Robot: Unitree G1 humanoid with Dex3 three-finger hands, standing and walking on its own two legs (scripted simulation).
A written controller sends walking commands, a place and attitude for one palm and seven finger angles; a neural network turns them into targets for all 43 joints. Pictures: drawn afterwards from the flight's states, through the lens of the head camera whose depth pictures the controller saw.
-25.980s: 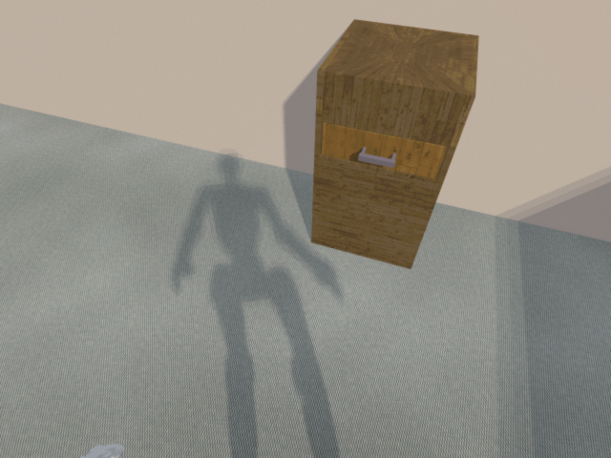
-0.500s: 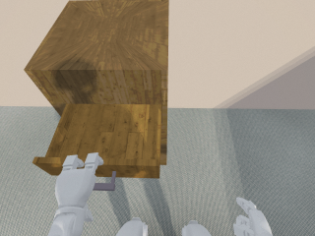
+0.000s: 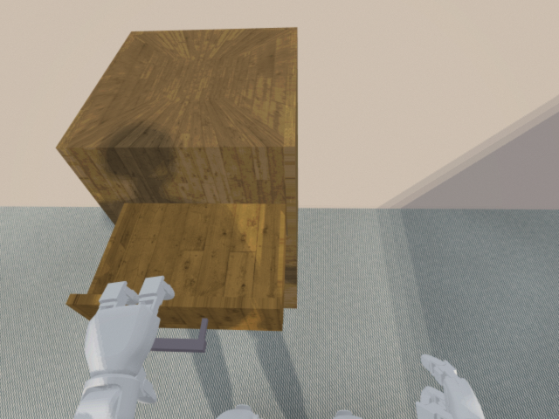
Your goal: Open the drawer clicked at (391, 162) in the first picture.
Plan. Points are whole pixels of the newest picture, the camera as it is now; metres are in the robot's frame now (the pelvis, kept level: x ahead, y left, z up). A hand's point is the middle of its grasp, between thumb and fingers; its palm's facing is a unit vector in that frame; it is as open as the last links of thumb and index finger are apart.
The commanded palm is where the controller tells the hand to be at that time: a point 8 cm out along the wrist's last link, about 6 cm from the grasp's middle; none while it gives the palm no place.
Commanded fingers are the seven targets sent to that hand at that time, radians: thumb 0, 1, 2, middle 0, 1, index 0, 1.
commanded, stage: lift the hand off the handle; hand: left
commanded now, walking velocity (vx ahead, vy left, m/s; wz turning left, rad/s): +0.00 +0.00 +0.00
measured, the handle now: (176, 334) +0.28 +0.23 -0.17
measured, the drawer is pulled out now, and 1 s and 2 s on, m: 0.23 0.23 0.23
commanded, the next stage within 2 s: draw the hand back to the body in 0.16 s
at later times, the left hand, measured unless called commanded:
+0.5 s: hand (123, 337) +0.23 +0.23 +0.01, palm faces +0.05 -0.08 -1.00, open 13.8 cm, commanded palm +0.20 +0.23 +0.07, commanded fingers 0.00 -0.50 0.30 -0.30 -1.20 -0.30 -1.20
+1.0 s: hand (98, 328) +0.21 +0.22 +0.10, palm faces +0.26 -0.80 -0.54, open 13.7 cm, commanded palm +0.17 +0.26 +0.15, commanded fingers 0.00 -0.22 0.42 -0.28 -1.02 -0.28 -1.02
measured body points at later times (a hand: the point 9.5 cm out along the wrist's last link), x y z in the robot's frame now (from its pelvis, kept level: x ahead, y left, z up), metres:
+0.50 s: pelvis +0.00 +0.00 +0.01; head +0.04 -0.03 +0.46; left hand +0.22 +0.23 +0.07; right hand +0.18 -0.22 -0.10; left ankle +0.00 +0.11 -0.68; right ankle +0.00 -0.10 -0.68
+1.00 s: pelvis +0.02 +0.00 +0.05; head +0.03 -0.03 +0.50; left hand +0.19 +0.26 +0.13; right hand +0.22 -0.21 -0.04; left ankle +0.00 +0.11 -0.67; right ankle +0.00 -0.10 -0.67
